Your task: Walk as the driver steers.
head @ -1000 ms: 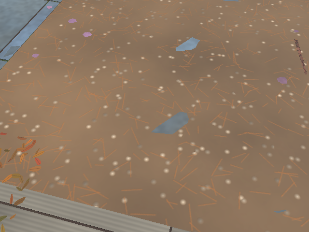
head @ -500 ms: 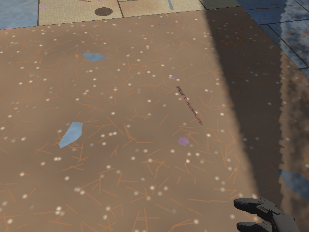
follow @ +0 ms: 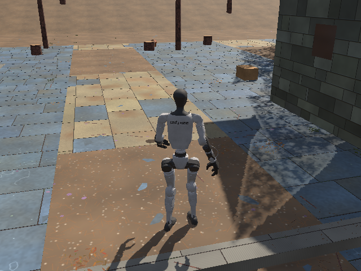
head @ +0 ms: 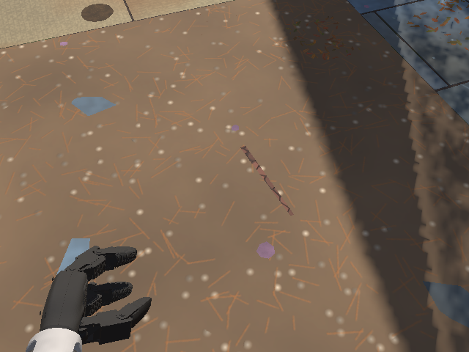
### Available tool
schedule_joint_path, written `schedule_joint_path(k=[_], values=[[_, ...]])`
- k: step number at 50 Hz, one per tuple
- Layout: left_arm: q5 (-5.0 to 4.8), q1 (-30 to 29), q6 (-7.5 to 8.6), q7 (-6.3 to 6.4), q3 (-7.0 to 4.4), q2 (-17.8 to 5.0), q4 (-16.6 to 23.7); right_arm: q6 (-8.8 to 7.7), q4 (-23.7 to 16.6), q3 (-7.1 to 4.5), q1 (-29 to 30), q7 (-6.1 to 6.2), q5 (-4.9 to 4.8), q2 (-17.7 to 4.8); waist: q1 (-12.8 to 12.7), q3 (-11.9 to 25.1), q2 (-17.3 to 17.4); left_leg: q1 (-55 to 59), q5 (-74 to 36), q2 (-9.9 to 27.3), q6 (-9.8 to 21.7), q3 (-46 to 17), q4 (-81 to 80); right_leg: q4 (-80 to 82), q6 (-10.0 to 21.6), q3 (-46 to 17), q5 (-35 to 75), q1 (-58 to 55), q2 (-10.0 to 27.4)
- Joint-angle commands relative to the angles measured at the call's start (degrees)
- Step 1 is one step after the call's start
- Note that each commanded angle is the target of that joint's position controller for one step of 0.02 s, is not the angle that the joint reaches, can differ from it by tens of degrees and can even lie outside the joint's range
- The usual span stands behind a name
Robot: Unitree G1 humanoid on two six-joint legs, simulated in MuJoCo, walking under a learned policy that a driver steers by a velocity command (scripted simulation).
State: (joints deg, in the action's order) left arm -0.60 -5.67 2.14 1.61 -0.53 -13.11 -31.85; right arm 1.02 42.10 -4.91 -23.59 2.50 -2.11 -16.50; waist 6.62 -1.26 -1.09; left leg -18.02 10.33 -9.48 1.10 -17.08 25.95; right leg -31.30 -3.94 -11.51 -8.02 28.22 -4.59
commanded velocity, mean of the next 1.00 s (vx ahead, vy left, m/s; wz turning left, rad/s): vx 0.08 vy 0.00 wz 0.25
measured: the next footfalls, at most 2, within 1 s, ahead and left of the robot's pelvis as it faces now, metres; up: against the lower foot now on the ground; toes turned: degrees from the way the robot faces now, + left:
right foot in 0.02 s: +0.14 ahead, -0.11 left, +0.00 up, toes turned +12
left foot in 0.40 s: +0.07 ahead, +0.18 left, +0.00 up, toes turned +25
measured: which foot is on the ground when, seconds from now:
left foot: down 0.00-0.02, up 0.04-0.38, down 0.40-0.92, up 0.94-1.00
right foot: up 0.00-0.00, down 0.02-0.42, up 0.44-0.92, down 0.94-1.00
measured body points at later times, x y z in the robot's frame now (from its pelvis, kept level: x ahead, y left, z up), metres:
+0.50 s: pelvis +0.05 +0.05 -0.01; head +0.07 +0.10 +0.44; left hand +0.05 +0.38 -0.13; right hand +0.32 -0.12 -0.08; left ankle +0.03 +0.16 -0.74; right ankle +0.09 -0.11 -0.68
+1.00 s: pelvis +0.10 +0.04 -0.01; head +0.12 +0.01 +0.43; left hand +0.08 +0.33 -0.11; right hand +0.34 -0.18 -0.12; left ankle +0.03 +0.17 -0.69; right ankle +0.06 -0.05 -0.74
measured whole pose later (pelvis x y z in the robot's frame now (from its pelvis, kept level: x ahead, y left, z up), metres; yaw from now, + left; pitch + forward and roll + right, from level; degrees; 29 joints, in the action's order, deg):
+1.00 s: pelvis +0.10 +0.04 -0.01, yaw +13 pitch +2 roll +1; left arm -0.7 21.9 1.3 -0.8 -4.4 -15.4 -43.4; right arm -1.3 39.5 -5.3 -8.4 0.0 -1.9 -16.8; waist -2.4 2.3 3.4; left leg -25.9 26.5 1.1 0.1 0.3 58.4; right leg -36.3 6.1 1.6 -25.7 14.2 -1.4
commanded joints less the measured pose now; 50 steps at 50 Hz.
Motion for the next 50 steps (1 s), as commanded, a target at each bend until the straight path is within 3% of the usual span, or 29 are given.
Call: schedule_joint_path(k=[1, 2, 3, 4, 5, 8, 12, 16, 19, 20, 21, 22, 23, 24, 25, 26, 27, 29, 32, 33, 36, 41, 43, 45, 46, 47, 48, 49, 50], values=[[0.35, 8.21, -0.03, 0.45, -4.09, -8.59, 0.63, -0.5, -7.27, -1.08, 5.67, -0.08, -0.21, -3.26, -7.76, 11.22, 4.93, -8.32, 12.37, 5.77, 2.37, -10.3, 8.2, 11.89, 5.35, -2.6, 11.98, -27.83, 9.93], [1.52, 10.29, -0.74, 1.07, -4.34, -10.57, 1.37, -0.39, -6.59, -0.26, 0.11, -0.15, 1.21, -0.3, -5.84, 14.86, -4.57, -17.25, 30.84, 0.63, -0.11, -0.93, 22.87, 6.01, 11.95, -12.24, 28.49, -37.24, 23.37], [3.26, 9.85, -1.16, 0.62, -4.44, -10.22, 0.72, -0.84, -8.59, -0.85, -3.6, -0.63, 0.56, -5.03, -3.57, 19.01, -12.73, -21.15, 32.11, 2.61, -1.93, 3.58, 33.82, 8.24, 20.35, -20.91, 28.57, -33.87, 33.46], [2.58, 7.18, -1.0, 0.45, -4.5, -7.88, 1.04, -0.7, -7.7, -2.06, -1.47, -0.42, 0.43, -9.55, -4.03, 13.96, -11.44, -23.1, 25.82, 7.23, -4.61, 8.52, 40.57, 11.3, 21.78, -19.19, 19.63, -28.73, 30.24], [2.19, 5.06, -0.92, 0.44, -3.82, -4.72, 0.97, 0.3, -6.49, -2.96, -0.51, 0.08, 0.38, -11.59, -4.34, 9.96, -8.19, -23.01, 20.59, 8.98, -6.06, 9.27, 43.61, 11.79, 18.88, -11.99, 11.34, -24.2, 24.58], [1.55, 2.88, -1.28, 0.73, -3.73, -5.56, 0.25, 2.0, -7.24, -2.36, 1.08, 0.38, 1.23, -7.69, -3.4, 4.81, -5.19, -21.34, 13.62, 10.9, -7.83, 13.34, 50.24, 13.1, 16.76, -1.08, 14.47, -15.11, 19.24], [1.55, 6.94, -1.66, 1.33, -4.94, -7.77, -2.75, 1.22, -10.64, -0.28, 8.18, -0.96, 1.22, -3.06, -6.28, 6.68, -6.68, -19.54, 8.87, 14.29, -7.63, 15.86, 35.63, 12.58, 16.96, 5.85, 18.64, -19.72, 18.9], [0.73, 7.81, -1.86, 0.58, -6.52, -11.54, -3.98, 1.34, -11.62, -0.35, 9.55, -2.96, 1.03, -4.6, -6.39, 8.06, -8.61, -9.14, 6.58, 13.79, -5.09, 19.17, 22.15, 11.24, 15.43, 10.18, 19.17, -18.63, 21.36], [-1.16, 9.26, -1.12, -0.01, -6.78, -11.66, -5.24, 1.91, -11.34, -1.15, 7.6, -3.7, 1.16, -5.38, -4.66, 7.69, -7.39, -0.35, 1.59, 10.94, -1.46, 20.96, 7.49, 5.02, 11.75, 12.16, 14.48, -17.59, 21.15], [-1.41, 11.79, -0.82, -0.32, -6.36, -9.85, -6.42, 1.83, -10.41, -1.83, 5.08, -3.26, 1.55, -6.47, -3.93, 8.17, -4.33, 7.12, -4.14, 9.12, 0.51, 20.1, 1.79, -0.8, 8.47, 14.59, 9.46, -13.6, 18.72], [0.39, 14.29, -0.74, -0.88, -5.56, -7.02, -6.51, 1.44, -10.68, -3.33, 2.92, -2.38, 1.78, -11.85, -4.5, 8.38, 8.54, 18.05, -24.72, 17.94, 4.28, 7.35, -2.13, -14.88, 2.91, 20.33, -5.92, -1.26, 13.43], [2.67, 13.27, -0.71, -0.87, -4.41, -5.41, -3.21, 1.05, -13.09, -3.9, 4.89, -1.93, 3.45, -18.06, -5.68, 10.56, 24.92, 22.69, -40.36, 33.64, 16.21, -11.59, -1.32, -31.04, -0.72, 18.83, -31.85, 14.68, 6.45], [1.55, 8.08, -0.83, -0.36, -5.63, -9.36, -3.3, 0.2, -13.15, -3.12, 2.8, -2.33, 4.67, -14.25, 0.13, 15.11, 15.99, 19.26, -33.91, 33.07, 19.38, -10.64, -3.64, -39.55, -0.12, 10.48, -30.59, 14.34, 6.67], [0.2, 7.35, -1.36, 0.07, -5.84, -10.04, -3.55, -0.46, -12.28, -2.23, 4.97, -2.37, 4.68, -12.68, -1.59, 12.05, 12.04, 15.9, -26.97, 29.55, 16.2, -5.07, -3.77, -40.96, 1.12, 9.59, -25.9, 14.16, 7.56], [0.24, 9.08, -1.94, 0.73, -5.85, -9.2, -4.92, -0.62, -12.41, -1.75, 9.44, -2.0, 3.57, -10.79, -3.95, 10.32, 8.67, 13.52, -21.0, 25.85, 12.54, -1.17, -3.51, -38.98, 1.43, 9.19, -20.98, 13.95, 8.37], [0.75, 10.44, -2.55, 1.13, -5.96, -9.73, -5.68, -0.45, -12.86, -0.96, 12.69, -1.74, 2.51, -9.05, -5.28, 9.32, 8.88, 11.2, -20.47, 24.14, 10.84, 1.19, -3.42, -38.16, 0.91, 9.33, -17.58, 12.45, 8.58], [0.96, 12.26, -2.91, 1.1, -6.07, -9.79, -6.33, -0.42, -13.07, -0.46, 14.61, -1.49, 2.47, -8.61, -6.68, 9.36, 9.7, 7.65, -22.57, 22.78, 10.56, 3.41, -3.63, -39.39, 0.39, 10.17, -14.9, 8.59, 7.82], [0.73, 14.77, -3.03, 0.96, -5.83, -9.28, -7.28, -0.65, -12.97, 0.32, 15.94, -1.29, 3.03, -7.04, -7.74, 9.64, 9.13, 6.11, -22.35, 21.59, 10.76, 5.27, -4.36, -38.05, -0.23, 10.52, -11.81, 5.46, 6.95], [0.52, 16.85, -3.24, 0.32, -3.88, -5.4, -8.97, -1.45, -11.1, 2.34, 17.68, -1.13, 3.58, -1.13, -7.94, 9.63, 8.37, 6.32, -16.83, 20.84, 9.6, 9.8, -4.71, -22.57, -0.45, 9.56, -9.01, -1.22, 9.43], [0.39, 16.18, -3.3, -0.04, -3.48, -4.9, -8.75, -1.51, -10.31, 2.16, 17.2, -1.17, 3.99, -1.6, -7.01, 8.74, 9.22, 5.22, -14.14, 21.17, 9.9, 10.23, -5.17, -18.72, -0.33, 10.1, -9.17, -3.96, 9.48], [-0.51, 13.75, -3.59, -0.59, -4.53, -9.65, -6.01, -0.61, -8.57, 0.0, 15.17, -0.99, 4.04, -7.62, -4.51, 4.33, 10.57, 5.07, -9.2, 24.89, 12.69, 7.09, -6.13, -17.11, 0.54, 12.57, -14.49, -3.14, 7.85], [-0.89, 15.74, -4.05, -1.5, -4.62, -8.05, -4.46, 0.28, -7.87, -0.94, 16.31, -0.16, 2.68, -7.61, -5.05, 3.59, 8.0, 10.11, -18.99, 29.06, 13.16, 6.14, -3.48, -15.96, 2.63, 13.58, -18.75, -0.69, 8.41], [-1.48, 18.29, -4.2, -2.25, -4.62, -7.39, -4.89, 0.1, -7.64, -1.83, 15.6, -0.36, 1.67, -8.88, -5.42, 6.1, 7.7, 8.13, 8.95, 29.08, 11.16, 6.57, -7.47, -12.43, 5.46, 15.69, -17.23, -5.25, 8.07], [-1.67, 27.71, -3.98, -2.78, -5.39, -7.27, -9.09, -0.48, -7.91, -1.86, 20.75, -0.86, 0.35, -8.23, -11.19, 4.7, 7.2, -3.84, 29.43, 25.29, 6.73, 11.04, -6.42, -3.96, 9.52, 19.33, -14.76, -19.33, 5.12], [-1.55, 35.83, -3.5, -2.52, -6.15, -8.08, -12.96, -0.83, -8.24, -1.3, 23.05, -1.12, 0.89, -5.05, -14.14, 2.92, 1.61, -11.87, 31.16, 20.98, 3.49, 17.07, 4.13, 0.59, 11.89, 16.13, -18.94, -27.35, 4.99], [-0.95, 42.87, -2.39, -1.76, -7.38, -12.58, -14.59, -1.6, -9.62, 0.08, 26.29, -1.89, 1.81, 0.83, -15.94, 0.66, -14.31, -27.12, 26.53, 13.21, -1.9, 26.58, 32.65, 9.9, 17.75, -7.0, -32.54, -34.41, 17.59], [0.12, 39.26, -0.02, -2.53, -6.96, -15.27, -10.29, -3.97, -13.59, 0.48, 30.21, -2.68, 0.32, 0.54, -15.04, -1.71, -14.75, -41.55, 23.79, 6.16, -2.03, 15.59, 39.9, 22.78, 26.23, -35.99, -45.67, -35.55, 24.44], [0.92, 33.98, 1.46, -2.41, -6.67, -13.77, -8.51, -6.32, -13.77, -0.12, 32.03, -3.42, -1.17, -2.79, -13.76, -5.09, -8.92, -45.28, 18.7, 9.6, -0.96, 11.56, 43.08, 26.11, 25.96, -36.92, -46.49, -34.17, 26.35], [0.5, 31.04, 2.39, -2.1, -5.91, -12.01, -7.49, -7.8, -12.75, -0.59, 30.38, -3.84, -0.76, -4.74, -11.29, -5.8, -5.89, -44.63, 12.11, 11.06, -0.47, 10.94, 41.51, 24.5, 23.82, -32.04, -39.01, -33.51, 24.63]])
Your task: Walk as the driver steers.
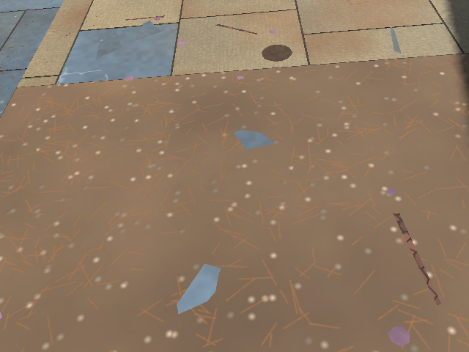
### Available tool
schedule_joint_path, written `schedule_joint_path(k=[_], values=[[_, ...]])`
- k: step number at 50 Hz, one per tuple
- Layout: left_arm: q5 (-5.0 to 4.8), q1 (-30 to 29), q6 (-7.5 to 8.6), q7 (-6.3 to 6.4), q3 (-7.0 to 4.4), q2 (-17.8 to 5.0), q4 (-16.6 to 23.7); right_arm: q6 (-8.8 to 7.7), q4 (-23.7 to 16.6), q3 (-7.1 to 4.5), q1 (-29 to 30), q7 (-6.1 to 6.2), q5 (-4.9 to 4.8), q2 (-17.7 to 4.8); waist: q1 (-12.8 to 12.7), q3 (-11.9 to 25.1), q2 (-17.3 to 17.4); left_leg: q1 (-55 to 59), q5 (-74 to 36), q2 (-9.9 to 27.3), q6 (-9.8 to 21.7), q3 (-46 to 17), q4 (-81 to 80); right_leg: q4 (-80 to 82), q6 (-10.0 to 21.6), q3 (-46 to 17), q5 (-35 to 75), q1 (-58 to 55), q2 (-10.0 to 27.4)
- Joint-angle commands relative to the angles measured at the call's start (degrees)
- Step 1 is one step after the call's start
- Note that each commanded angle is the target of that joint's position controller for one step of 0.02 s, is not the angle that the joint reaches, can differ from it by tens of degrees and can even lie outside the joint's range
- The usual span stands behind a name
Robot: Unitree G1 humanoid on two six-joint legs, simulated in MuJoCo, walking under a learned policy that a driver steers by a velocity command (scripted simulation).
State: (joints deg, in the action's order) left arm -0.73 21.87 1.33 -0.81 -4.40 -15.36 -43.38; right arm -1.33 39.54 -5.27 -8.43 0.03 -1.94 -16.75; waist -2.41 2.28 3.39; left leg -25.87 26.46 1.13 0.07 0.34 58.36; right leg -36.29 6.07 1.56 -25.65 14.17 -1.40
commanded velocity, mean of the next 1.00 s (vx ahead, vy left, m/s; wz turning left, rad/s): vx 0.89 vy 0.00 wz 0.00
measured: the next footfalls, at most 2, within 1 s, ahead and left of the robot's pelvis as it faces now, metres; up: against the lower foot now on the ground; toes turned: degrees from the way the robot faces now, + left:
left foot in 0.36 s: +0.41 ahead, +0.05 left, +0.00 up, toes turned -13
right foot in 0.80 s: +0.78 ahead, -0.27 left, +0.00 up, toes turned -7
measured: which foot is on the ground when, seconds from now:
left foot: up 0.00-0.34, down 0.36-0.82, up 0.84-1.00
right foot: down 0.00-0.36, up 0.38-0.78, down 0.80-1.00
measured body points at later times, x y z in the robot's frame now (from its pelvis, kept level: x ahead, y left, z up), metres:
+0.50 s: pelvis +0.33 -0.02 +0.00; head +0.35 -0.03 +0.45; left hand +0.44 +0.23 -0.12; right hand +0.37 -0.32 -0.11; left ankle +0.37 +0.06 -0.72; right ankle +0.15 -0.09 -0.62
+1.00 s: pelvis +0.77 -0.15 +0.01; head +0.80 -0.16 +0.46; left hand +0.82 +0.14 -0.10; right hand +0.89 -0.44 -0.10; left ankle +0.75 -0.03 -0.62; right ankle +0.74 -0.27 -0.73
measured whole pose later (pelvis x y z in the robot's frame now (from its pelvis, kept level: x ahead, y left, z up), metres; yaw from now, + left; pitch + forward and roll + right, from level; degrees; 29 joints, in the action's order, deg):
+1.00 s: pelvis +0.77 -0.15 +0.01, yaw +3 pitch +1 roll -2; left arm 2.1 18.1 5.6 -0.1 -3.1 -16.9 -48.2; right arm -1.0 45.2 -4.4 -14.0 -2.3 1.3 -19.8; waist -0.7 -1.0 2.8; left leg -34.2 13.9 3.6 5.7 0.7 72.6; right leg -25.0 -0.1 9.6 -16.0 9.5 1.6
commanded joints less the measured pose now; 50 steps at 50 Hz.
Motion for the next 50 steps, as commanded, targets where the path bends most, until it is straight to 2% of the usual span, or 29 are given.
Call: schedule_joint_path(k=[1, 2, 3, 5, 7, 13, 15, 16, 17, 18, 19, 20, 21, 23, 25, 29, 31, 34, 37, 38, 39, 40, 41, 42, 43, 44, 45, 47, 50], values=[[-0.06, 2.87, 3.25, 0.64, -1.77, -9.14, 4.6, -6.16, -8.69, -0.3, 13.52, -1.32, 0.73, -4.33, -1.16, -8.17, -7.65, -33.68, -8.55, 1.36, 0.24, -6.16, 6.14, 27.83, 11.87, -39.19, -14.56, -18.54, 18.93], [-0.51, 2.51, 2.93, 1.14, -1.33, -8.29, 4.79, -6.52, -8.19, -0.62, 12.97, -1.18, 1.95, -4.87, -0.47, -7.87, -6.77, -30.15, -12.79, 1.58, -0.51, -5.74, 1.74, 27.7, 10.31, -34.21, -9.69, -16.49, 16.48], [2.07, 2.05, 1.73, 0.67, -2.44, -11.75, 3.78, -2.92, -5.64, 0.67, 9.25, -2.62, 8.13, -4.01, -0.21, -7.96, -8.17, -23.12, -15.85, 1.33, -1.94, -1.56, 0.5, 29.53, 7.21, -26.66, -4.35, -10.86, 10.64], [1.48, 5.09, 1.5, 0.01, -1.95, -9.44, 2.33, -0.14, -5.5, 0.92, 8.72, -3.1, 6.43, -2.98, -0.75, -7.62, -8.73, -19.3, -17.1, 0.18, -3.46, 0.46, -0.9, 29.06, 6.96, -23.13, 2.67, -8.41, 7.52], [1.21, 7.97, 1.69, -0.19, -1.4, -7.66, 0.82, 0.54, -5.86, 1.47, 10.59, -3.23, 4.86, -2.65, -1.87, -7.7, -9.54, -19.57, -19.54, 0.26, -4.13, 1.62, -5.72, 29.52, 7.1, -21.56, 6.75, -9.63, 7.21], [1.05, 11.97, 2.9, 0.97, -1.04, -8.4, -2.38, -0.71, -8.52, 2.28, 20.29, -3.52, 4.08, -3.05, -6.11, -9.37, -11.43, -15.83, -23.91, 0.08, -0.85, 3.71, -22.12, 30.23, 6.61, -21.0, 23.08, -17.62, 11.31], [1.0, 9.67, 3.12, 1.4, -1.02, -9.5, -3.09, -1.04, -8.47, 2.14, 17.18, -3.19, 4.08, -3.81, -3.22, -8.27, -11.91, -9.09, -19.82, -1.29, 2.1, 4.68, -25.34, 27.09, 5.2, -18.64, 37.93, -18.91, 12.32], [1.17, 8.43, 3.34, 1.48, -1.05, -10.37, -3.38, -1.11, -7.3, 1.72, 12.24, -2.47, 3.89, -4.48, -0.43, -5.78, -12.61, -0.75, -17.0, -3.74, 3.52, 5.84, -25.67, 22.29, 4.09, -16.71, 54.78, -17.73, 12.17], [1.58, 8.17, 3.38, 1.46, -1.3, -11.59, -4.08, -1.18, -5.0, 0.79, 3.44, -1.3, 3.67, -6.42, 3.79, -0.6, -12.32, 10.15, -12.77, -6.28, 5.02, 6.52, -24.65, 11.82, 3.24, -14.67, 69.61, -16.64, 11.56], [1.9, 5.2, 3.4, 1.4, -1.42, -12.07, -3.74, -1.39, -1.26, -0.09, -10.31, -0.16, 3.4, -8.17, 10.98, 5.67, -10.85, 26.49, -12.78, -4.4, 6.51, 4.13, -25.25, -2.94, 2.14, -12.51, 68.58, -9.07, 9.55], [1.28, 6.58, 3.77, 1.03, -0.26, -7.49, -2.2, -1.82, 0.31, -1.51, -20.24, 0.96, 5.07, -13.32, 13.64, 13.93, -2.05, 43.47, 9.32, 7.95, 8.91, -12.15, -27.56, -23.57, 1.3, -10.27, 50.37, 5.83, 4.57], [0.13, 8.83, 4.15, 0.28, 1.13, -1.86, -0.61, -2.1, 1.58, -2.21, -21.75, 0.27, 6.17, -16.88, 10.0, 18.77, 13.83, 49.32, 32.83, 20.74, 13.89, -45.7, -40.28, -39.68, -0.03, -10.04, 2.94, 20.73, -5.27], [1.44, 1.25, 4.37, 0.38, 0.77, -5.65, -0.27, -2.04, 1.79, -1.02, -15.97, -0.32, 4.87, -11.14, 9.54, 8.25, 7.88, 40.87, 28.43, 19.07, 12.76, -50.95, -45.73, -43.24, 1.69, -11.72, 4.91, 26.6, -3.04], [2.3, -4.82, 4.32, -0.48, 0.91, -6.32, 0.59, -2.64, 2.8, -0.08, -11.83, -0.59, 4.65, -6.17, 6.69, -0.64, -2.71, 28.01, 12.45, 15.71, 12.69, -33.24, -45.06, -40.15, 1.94, -9.66, 11.43, 25.9, 2.15], [3.11, -5.47, 3.42, -1.52, 1.63, -3.99, 1.48, -3.34, 5.04, 1.43, -11.8, -0.47, 4.83, -2.4, 2.91, -4.24, 0.53, 19.98, 5.68, 11.89, 11.79, -24.63, -47.52, -36.65, 0.91, -9.56, 11.07, 24.29, 4.03], [4.57, -15.62, 2.41, -2.37, 3.06, -2.54, 6.36, -4.99, 7.99, 1.71, -16.03, -0.69, 2.67, -3.0, 1.92, -10.99, 0.01, 15.52, -2.5, 9.52, 13.9, -19.08, -54.94, -27.55, -2.87, -4.63, 14.21, 32.24, 8.28], [4.02, -22.38, 2.89, -2.9, 3.75, -2.81, 9.33, -5.45, 7.81, 1.45, -15.59, -0.68, 2.4, -3.77, 2.27, -12.97, -1.31, 11.48, -11.45, 6.67, 13.49, -14.27, -57.4, -14.84, -4.77, -2.89, 21.41, 28.52, 8.19], [2.83, -26.65, 3.37, -3.85, 4.62, -1.74, 10.19, -6.02, 8.35, 0.4, -17.32, -0.6, 1.34, -7.54, 3.19, -10.76, -1.21, 6.59, -29.48, 6.12, 11.99, -10.73, -60.21, -1.87, -4.89, 1.17, 31.67, 9.83, 4.19], [3.09, -25.49, 3.31, -2.19, 3.42, -4.94, 9.51, -5.58, 9.49, 0.13, -19.65, -0.55, 1.35, -9.87, 2.71, -5.7, -1.17, 19.98, -52.7, 7.11, 10.17, -10.17, -50.11, 3.24, -3.77, 1.37, 27.81, 5.14, 1.15], [3.18, -20.16, 3.43, -1.26, 2.54, -6.84, 8.03, -5.23, 10.09, -0.16, -20.48, -0.39, 1.9, -11.46, 0.33, -0.84, 0.23, 22.85, -61.56, 7.15, 9.13, -9.87, -41.01, 3.5, -3.23, 1.3, 21.8, -1.16, -0.84], [3.21, -9.98, 3.59, -0.2, 1.51, -8.69, 5.12, -4.69, 10.28, -0.46, -19.65, -0.24, 2.36, -12.55, -4.89, 4.63, 0.38, 19.79, -61.69, 5.73, 8.03, -8.96, -27.15, 4.41, -2.91, 1.36, 18.35, -13.14, -1.34], [3.95, 0.34, 3.76, 1.19, 0.05, -12.21, 2.93, -4.61, 9.58, -0.22, -18.15, -0.3, 2.65, -10.95, -9.74, 9.87, -0.07, 8.67, -49.96, 2.79, 7.27, -8.63, -11.14, 2.22, -2.53, -3.64, 12.69, -27.78, 5.36], [6.18, 8.0, 3.98, 2.15, -1.29, -17.16, 2.17, -4.91, 7.03, 1.81, -20.32, -0.25, 2.16, -0.99, -8.47, 18.88, -13.91, -4.87, -8.77, -2.35, 6.93, -5.84, 11.48, 5.98, -0.96, -25.64, -10.31, -40.27, 23.61], [5.55, 4.88, 3.54, 1.54, -1.6, -18.28, 2.84, -4.58, 4.3, 2.08, -22.8, -0.31, -0.7, -1.03, -4.7, 25.0, -23.18, -12.68, -0.27, -4.73, 7.35, -6.56, 22.67, 20.34, 2.68, -51.12, -18.72, -39.81, 30.68], [4.63, -1.6, 3.35, 1.29, -0.87, -12.55, 2.94, -3.66, 4.66, 1.3, -16.03, 0.04, 0.65, -4.69, -3.52, 13.32, -14.41, -17.34, -7.05, -0.14, 7.82, -5.92, 23.75, 21.42, 1.64, -42.52, -19.96, -31.38, 26.14], [4.12, -4.93, 3.65, 1.12, 0.13, -8.08, 2.65, -3.2, 4.67, 1.37, -12.74, -0.52, 1.54, -4.51, -2.65, 5.65, -9.44, -17.58, -11.17, 2.0, 7.49, -5.07, 20.58, 20.56, 1.13, -31.77, -9.52, -23.06, 23.82], [4.34, -6.04, 3.85, 1.01, 0.44, -6.49, 1.79, -2.62, 4.96, 1.4, -11.6, -1.16, 2.01, -3.59, -1.22, 2.41, -7.37, -15.63, -12.09, 3.48, 6.91, -4.88, 18.67, 21.48, 0.38, -24.57, -0.28, -17.41, 21.59], [3.41, -4.42, 4.64, 0.95, 1.11, -4.17, -0.76, -0.61, 4.32, 1.68, -11.02, -2.25, 3.43, -1.11, 1.54, -1.47, -9.07, -13.51, -11.59, 5.55, 5.89, -4.46, 16.93, 23.37, -0.54, -14.32, 8.18, -10.18, 19.52], [1.8, -3.12, 6.03, 0.31, 1.41, -2.94, -3.43, 1.35, 0.28, 2.44, -4.09, -3.59, 3.84, 0.89, 3.04, -5.63, -9.21, -18.26, -15.58, 7.12, 5.3, -2.51, 14.44, 26.77, -1.97, -3.26, 19.12, -8.17, 18.56]])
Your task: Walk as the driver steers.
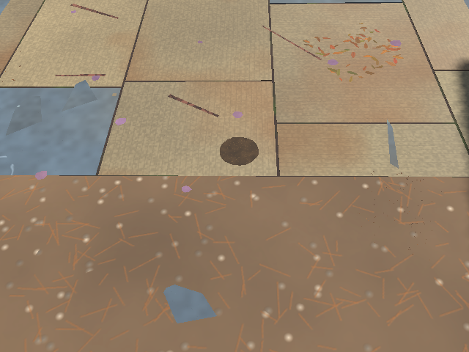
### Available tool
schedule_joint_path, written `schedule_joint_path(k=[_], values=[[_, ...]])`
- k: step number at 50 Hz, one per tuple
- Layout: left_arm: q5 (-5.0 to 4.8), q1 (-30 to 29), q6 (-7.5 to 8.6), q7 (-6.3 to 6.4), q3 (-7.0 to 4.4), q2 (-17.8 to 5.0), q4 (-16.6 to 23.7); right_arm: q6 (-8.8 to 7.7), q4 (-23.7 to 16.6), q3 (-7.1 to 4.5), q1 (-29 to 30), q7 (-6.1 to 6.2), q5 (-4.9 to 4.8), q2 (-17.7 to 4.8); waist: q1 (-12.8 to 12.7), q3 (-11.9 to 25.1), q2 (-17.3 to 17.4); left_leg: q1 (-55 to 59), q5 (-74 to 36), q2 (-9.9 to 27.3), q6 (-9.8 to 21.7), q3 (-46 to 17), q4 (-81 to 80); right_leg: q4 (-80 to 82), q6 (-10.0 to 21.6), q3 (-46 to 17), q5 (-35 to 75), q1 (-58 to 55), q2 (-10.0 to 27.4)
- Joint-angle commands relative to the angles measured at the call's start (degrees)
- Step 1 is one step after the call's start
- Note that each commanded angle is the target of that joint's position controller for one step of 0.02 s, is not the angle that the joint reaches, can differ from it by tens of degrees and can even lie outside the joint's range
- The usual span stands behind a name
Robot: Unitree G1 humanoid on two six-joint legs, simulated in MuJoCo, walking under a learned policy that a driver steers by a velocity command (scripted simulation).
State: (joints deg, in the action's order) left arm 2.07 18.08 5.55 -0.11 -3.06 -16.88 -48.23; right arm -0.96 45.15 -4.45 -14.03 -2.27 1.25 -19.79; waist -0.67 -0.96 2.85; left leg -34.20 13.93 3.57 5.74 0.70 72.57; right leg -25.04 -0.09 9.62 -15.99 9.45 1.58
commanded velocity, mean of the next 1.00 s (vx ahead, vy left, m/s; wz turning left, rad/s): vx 1.00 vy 0.00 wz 0.09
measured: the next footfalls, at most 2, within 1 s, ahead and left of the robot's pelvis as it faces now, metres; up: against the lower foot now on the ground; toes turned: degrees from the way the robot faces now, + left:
left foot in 0.26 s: +0.42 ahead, +0.07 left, +0.00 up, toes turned +18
right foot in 0.70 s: +0.89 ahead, +0.12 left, +0.00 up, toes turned +13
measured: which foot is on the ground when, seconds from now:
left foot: up 0.00-0.24, down 0.26-0.72, up 0.74-1.00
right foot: down 0.00-0.24, up 0.26-0.68, down 0.70-1.00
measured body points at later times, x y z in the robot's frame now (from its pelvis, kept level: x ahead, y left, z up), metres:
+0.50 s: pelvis +0.46 +0.07 +0.00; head +0.48 +0.08 +0.44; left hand +0.58 +0.36 -0.08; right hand +0.55 -0.20 -0.13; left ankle +0.38 +0.06 -0.74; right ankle +0.67 -0.05 -0.67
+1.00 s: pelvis +0.95 +0.16 +0.00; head +0.98 +0.16 +0.45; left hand +0.87 +0.44 -0.12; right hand +1.23 -0.01 -0.05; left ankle +1.14 +0.37 -0.67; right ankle +0.86 +0.11 -0.74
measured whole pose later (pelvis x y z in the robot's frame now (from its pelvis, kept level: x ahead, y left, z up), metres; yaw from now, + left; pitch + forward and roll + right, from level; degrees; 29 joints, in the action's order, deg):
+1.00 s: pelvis +0.95 +0.16 +0.00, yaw +2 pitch +2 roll +0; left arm -0.4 30.0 3.5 -1.2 -3.8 -16.7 -51.4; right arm -4.3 33.8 3.2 0.7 -1.6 3.1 -14.1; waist -5.9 -1.1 0.5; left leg -41.9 1.2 7.1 -2.5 -5.6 43.4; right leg -16.3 8.8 -9.8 -16.0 0.0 -10.9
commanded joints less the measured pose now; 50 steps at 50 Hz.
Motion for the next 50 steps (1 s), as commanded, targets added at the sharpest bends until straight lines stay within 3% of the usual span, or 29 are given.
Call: schedule_joint_path(k=[1, 5, 7, 9, 11, 12, 13, 14, 15, 16, 17, 19, 20, 21, 25, 27, 29, 32, 34, 35, 36, 37, 38, 39, 40, 42, 44, 47, 50], values=[[-0.95, 0.08, 2.11, -0.5, 0.2, -0.82, 1.02, 1.08, -6.65, 1.88, 4.24, -1.68, 0.64, 3.74, 1.88, -3.84, -7.86, -10.32, -6.29, 4.54, -0.4, -1.75, -2.3, 16.56, 3.65, -6.86, 13.97, -2.41, 14.01], [-0.61, -0.44, 2.73, 0.24, -0.37, -4.07, 0.2, 0.89, -9.92, 2.64, 12.31, -3.25, 0.26, 1.82, 2.84, -7.62, -4.54, -3.96, -16.83, 1.89, 1.66, 5.06, -21.29, 20.67, 2.22, 5.11, 25.59, -1.32, 10.01], [-0.62, 1.7, 2.48, 0.74, -0.75, -6.88, -0.28, 0.63, -10.19, 2.81, 14.02, -3.5, 0.21, 1.26, 3.18, -7.2, -4.38, 1.92, -18.09, -1.74, 3.73, 9.16, -27.45, 18.02, 1.83, 7.77, 46.45, -5.55, 10.51], [-0.59, 3.64, 0.92, 1.56, -1.57, -10.55, 0.24, 0.42, -8.41, 2.07, 9.24, -2.83, -0.17, -1.27, 6.1, -2.23, -7.09, 8.06, -13.21, -6.53, 5.26, 12.27, -28.57, 7.34, 0.91, 8.02, 71.74, -12.96, 11.62], [0.02, -0.06, -1.4, 2.09, -2.59, -13.69, 2.1, 0.4, -3.67, 0.04, -8.42, -1.54, -0.27, -5.3, 15.32, 6.76, -9.12, 26.53, -5.71, -9.21, 7.97, 9.54, -28.62, -16.46, 2.27, 5.92, 78.71, -10.3, 14.02], [0.34, -1.23, -2.12, 1.65, -2.68, -13.4, 2.81, 0.36, 0.15, -1.73, -18.68, -0.26, -0.3, -7.87, 18.48, 10.91, -6.26, 40.62, -1.84, -10.16, 9.29, 5.52, -32.69, -35.1, 2.33, 4.75, 65.23, -1.99, 12.4], [0.38, -2.49, -1.85, 0.44, -1.48, -7.34, 3.85, 1.14, 0.37, -3.35, -14.12, 1.13, -1.57, -11.11, 13.58, 5.07, 7.08, 44.62, 1.43, -4.42, 11.22, -6.26, -37.51, -57.87, 0.52, 3.92, 6.16, 14.63, 0.53], [-0.35, 2.6, -0.53, 0.19, -0.24, -4.44, 11.01, 1.87, -2.91, -4.09, -8.77, 0.91, 0.76, -17.9, 4.82, 12.87, 14.15, 59.51, 0.76, 8.38, 23.05, -39.44, -46.1, -73.96, -2.33, -5.89, -13.25, 37.28, -5.01], [0.1, -3.07, 1.21, 0.36, 0.12, -6.9, 12.43, 1.93, -4.41, -4.37, -10.11, 1.47, 0.44, -16.11, 8.43, 15.08, 2.27, 58.56, 11.51, 11.38, 23.26, -48.9, -56.51, -71.6, -1.51, -14.48, -8.6, 42.13, -2.13], [-0.14, -5.26, 2.02, 0.34, 0.33, -7.45, 12.25, 1.36, -2.99, -3.69, -9.27, 2.07, 0.22, -12.61, 6.2, 5.97, -4.43, 48.84, 12.34, 10.65, 20.19, -46.36, -59.97, -64.65, -1.01, -15.06, -5.54, 41.8, 0.71], [0.31, -6.51, 1.9, 0.43, 0.61, -6.75, 12.23, 0.49, -1.92, -2.98, -7.85, 2.27, -0.02, -10.24, 2.95, 1.07, -8.1, 39.4, 6.96, 8.23, 17.79, -40.97, -60.07, -58.02, -1.17, -14.91, -4.41, 37.83, 2.95], [1.88, -2.4, -0.73, 0.26, 1.37, -5.12, 9.79, -1.81, -2.2, -1.08, -4.0, 2.97, -0.17, -5.65, -1.9, -1.16, -9.57, 25.47, -2.21, 4.44, 14.78, -28.87, -59.92, -50.94, -1.82, -13.88, -3.29, 28.14, 6.36], [2.03, -1.67, -1.84, -0.22, 1.67, -4.02, 9.18, -2.9, -1.62, -0.21, -4.21, 2.86, -0.49, -3.74, -2.77, -1.58, -9.21, 20.99, -3.65, 2.92, 13.82, -25.11, -61.1, -46.79, -2.31, -13.16, -3.55, 25.2, 7.54], [1.83, -3.43, -2.45, -0.75, 2.0, -3.03, 9.63, -3.88, -0.89, -0.05, -5.07, 2.57, -0.59, -3.65, -2.38, -2.78, -8.38, 18.29, -6.43, 1.68, 13.06, -21.57, -62.61, -42.61, -2.5, -11.74, -1.85, 24.62, 8.34], [-0.79, -16.68, -2.3, -2.17, 3.17, -0.65, 13.42, -5.96, 1.11, 0.02, -10.17, 1.03, -1.15, -3.3, 3.56, -6.48, -4.65, 20.15, -24.81, -3.04, 5.56, -7.79, -66.96, -21.02, 1.43, -5.99, 19.88, 24.34, 7.42], [-1.83, -19.31, -2.11, -2.73, 3.26, -0.11, 13.33, -6.62, 2.49, 0.25, -12.85, 1.05, -1.45, -3.79, 5.56, -5.44, -3.9, 25.98, -31.82, -1.67, 2.75, -4.53, -70.91, -13.75, 3.96, -3.14, 27.91, 22.09, 4.31], [-2.12, -20.12, -1.73, -2.85, 2.98, -1.13, 13.27, -6.94, 3.69, 0.36, -13.54, 1.7, -0.67, -4.79, 5.2, -5.72, -1.92, 33.63, -42.49, 0.94, 0.96, -0.71, -71.01, -9.11, 6.11, -3.21, 29.35, 21.92, 1.83], [-1.52, -15.38, -1.77, -2.79, 1.47, -5.14, 10.93, -6.03, 3.93, 0.1, -12.34, 3.71, 0.72, -7.46, 1.07, 0.14, 2.85, 44.63, -71.76, 3.56, -2.44, 3.5, -61.31, -8.19, 7.78, -0.51, 22.1, 16.75, -5.47], [-1.64, 2.3, -2.51, -2.26, -0.29, -8.84, 5.27, -4.22, 2.79, -0.43, -8.13, 4.99, 2.66, -9.02, -7.9, 7.93, 5.08, 44.4, -84.65, 5.71, -3.71, 5.25, -39.02, -10.79, 9.57, -0.28, 13.53, 2.56, -9.27], [-1.53, 15.8, -2.79, -1.7, -1.57, -10.47, 1.19, -3.41, 1.37, -0.79, -3.17, 5.3, 2.76, -10.11, -15.43, 10.67, 3.43, 36.09, -79.37, 4.65, -4.0, 6.52, -18.6, -7.42, 12.09, -3.7, 10.22, -9.43, -7.42], [-1.46, 21.77, -3.52, -0.9, -2.83, -12.89, -0.84, -4.12, -0.09, 0.4, 0.05, 4.58, 2.8, -5.46, -16.17, 10.72, -4.86, 19.3, -32.84, -2.83, -3.17, 6.07, 6.37, -11.33, 14.78, -13.21, 2.52, -20.32, -1.14], [-0.23, 13.5, -4.0, -0.87, -3.69, -17.01, 0.36, -5.47, -4.38, 2.21, -7.12, 2.78, -0.15, 1.32, -3.87, 14.55, -25.29, -11.11, 15.58, -12.14, -7.33, -1.22, 25.44, -0.49, 28.16, -51.73, -5.76, -35.86, 13.02], [-1.07, 8.28, -4.05, -1.18, -3.61, -12.68, 3.13, -6.67, -5.45, 3.15, -2.85, 2.93, 0.97, -1.9, -6.24, 14.02, -9.6, -14.62, 8.45, -7.75, -4.71, -8.37, 22.19, 9.31, 26.89, -58.93, -12.16, -31.76, 13.58], [-1.44, 6.9, -3.89, -1.03, -2.97, -9.9, 2.59, -7.35, -6.21, 3.15, 1.02, 2.43, 1.15, -3.49, -4.24, 7.45, -1.6, -12.54, 3.29, -4.34, -4.04, -9.2, 15.84, 11.51, 23.99, -52.76, -13.56, -21.85, 12.41], [-1.25, 5.88, -3.71, -1.01, -2.5, -7.64, 1.84, -7.49, -6.53, 3.53, 1.81, 2.25, 1.56, -3.03, -1.36, 2.51, 3.35, -9.0, 1.91, -2.12, -3.8, -7.8, 9.37, 13.1, 21.47, -47.73, -8.87, -11.97, 10.15], [-1.53, 4.88, -2.56, -0.35, -1.69, -6.73, 1.03, -5.14, -7.85, 4.41, 2.27, 1.87, 3.52, -1.49, 2.72, -2.52, 2.86, -4.33, 3.73, 0.32, -5.82, -6.75, 3.27, 14.35, 19.51, -39.33, -1.77, 1.44, 4.68], [-1.94, 4.66, -1.3, -0.71, -1.91, -8.15, 1.42, -3.26, -9.96, 5.2, 4.89, 1.57, 3.73, -0.7, 3.49, -4.88, 0.14, -1.44, 4.38, 1.82, -7.5, -3.89, -6.22, 16.56, 19.37, -34.23, 1.21, 10.56, 1.07], [-2.17, 6.01, -0.72, -0.72, -2.68, -8.98, 1.84, -3.42, -14.41, 6.29, 16.01, 0.65, 2.04, 0.48, -0.22, -7.45, -2.62, 3.54, -10.36, 1.39, -9.28, -0.47, -24.76, 19.13, 16.98, -30.64, 10.9, 16.1, -2.28], [-3.1, 10.13, -0.79, -1.05, -3.48, -10.04, 1.04, -3.73, -15.7, 6.46, 20.06, 0.56, 0.94, 1.02, -4.47, -3.8, -4.89, 7.54, -21.72, -1.6, -8.28, 0.65, -35.21, 16.44, 13.51, -30.88, 26.43, 7.76, -1.95]])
